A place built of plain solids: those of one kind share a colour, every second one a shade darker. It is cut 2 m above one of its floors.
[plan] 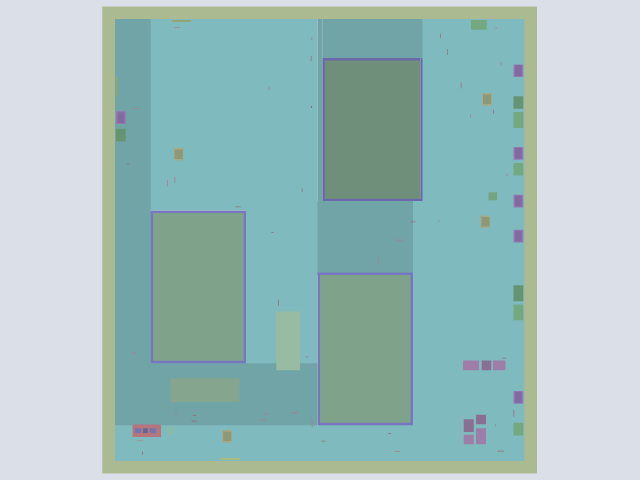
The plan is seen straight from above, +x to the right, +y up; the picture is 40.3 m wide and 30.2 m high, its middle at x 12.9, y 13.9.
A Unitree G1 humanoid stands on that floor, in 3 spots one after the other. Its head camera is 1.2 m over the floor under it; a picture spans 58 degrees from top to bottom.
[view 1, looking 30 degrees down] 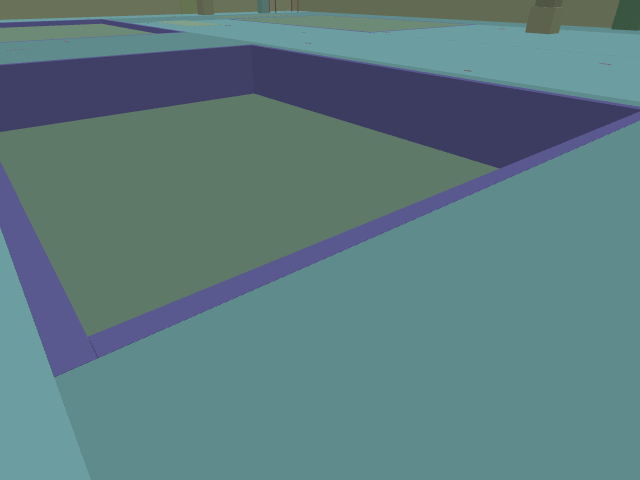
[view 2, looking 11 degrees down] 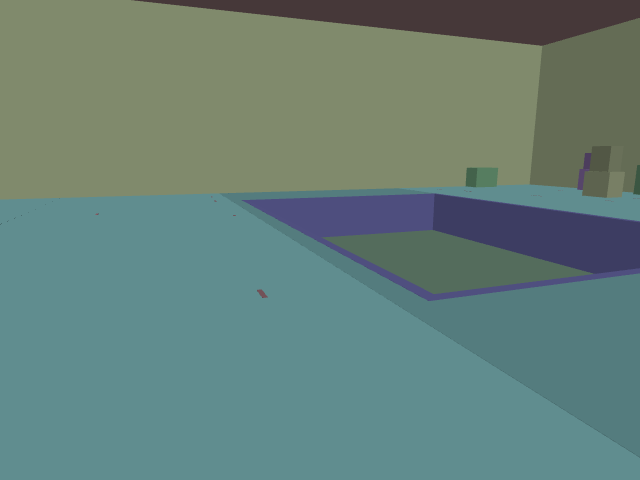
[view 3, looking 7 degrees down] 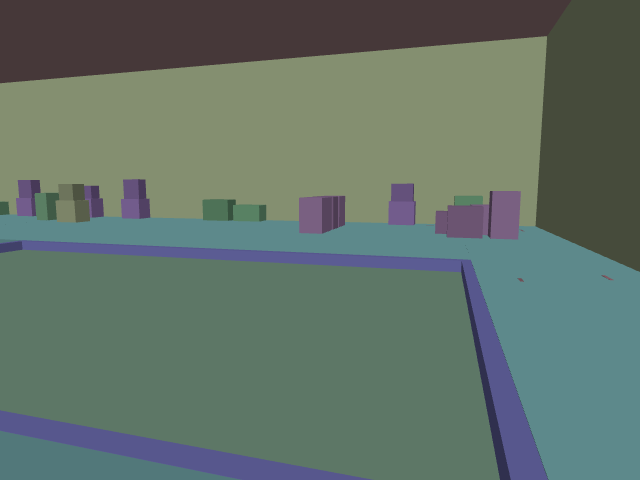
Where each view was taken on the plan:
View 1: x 19.30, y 26.80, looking -129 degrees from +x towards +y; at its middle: floor_lift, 4.74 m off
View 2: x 11.00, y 13.40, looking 70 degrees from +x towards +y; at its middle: floor_trim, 6.29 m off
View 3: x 11.25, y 2.70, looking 16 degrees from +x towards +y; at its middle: floor_deck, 9.84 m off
